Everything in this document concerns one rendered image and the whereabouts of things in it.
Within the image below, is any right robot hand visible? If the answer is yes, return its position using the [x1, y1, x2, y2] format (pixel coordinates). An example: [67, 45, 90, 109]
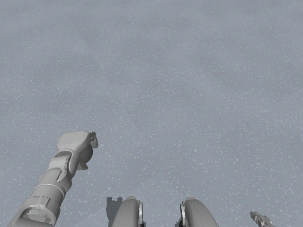
[250, 211, 276, 227]

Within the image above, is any left robot hand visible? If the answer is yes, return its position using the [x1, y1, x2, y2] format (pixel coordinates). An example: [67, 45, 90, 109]
[56, 130, 98, 171]

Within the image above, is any left robot arm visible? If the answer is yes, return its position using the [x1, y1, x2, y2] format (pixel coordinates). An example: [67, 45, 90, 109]
[7, 148, 80, 227]

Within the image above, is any ball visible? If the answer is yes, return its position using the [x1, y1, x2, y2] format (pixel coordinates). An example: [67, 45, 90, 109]
[81, 144, 93, 163]

